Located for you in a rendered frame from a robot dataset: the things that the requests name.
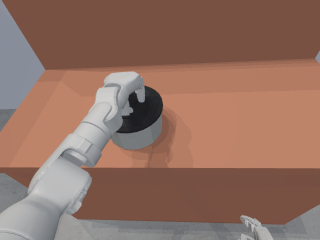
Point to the left robot upper arm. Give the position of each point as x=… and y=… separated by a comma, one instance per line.
x=61, y=190

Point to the lid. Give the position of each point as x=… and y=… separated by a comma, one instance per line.
x=144, y=113

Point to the left robot hand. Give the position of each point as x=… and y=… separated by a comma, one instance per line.
x=133, y=82

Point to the pot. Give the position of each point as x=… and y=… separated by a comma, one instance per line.
x=140, y=139

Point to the left robot forearm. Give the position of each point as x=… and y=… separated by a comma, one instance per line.
x=83, y=147

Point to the table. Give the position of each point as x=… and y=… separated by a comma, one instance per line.
x=240, y=88

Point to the right robot hand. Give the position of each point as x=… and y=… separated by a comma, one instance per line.
x=260, y=233

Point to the knob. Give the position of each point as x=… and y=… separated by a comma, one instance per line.
x=133, y=100

